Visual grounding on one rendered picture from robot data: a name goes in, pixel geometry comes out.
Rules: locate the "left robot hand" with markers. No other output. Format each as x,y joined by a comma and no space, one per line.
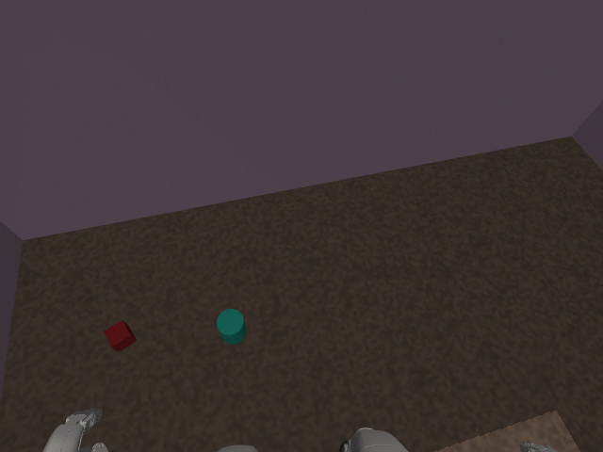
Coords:
68,437

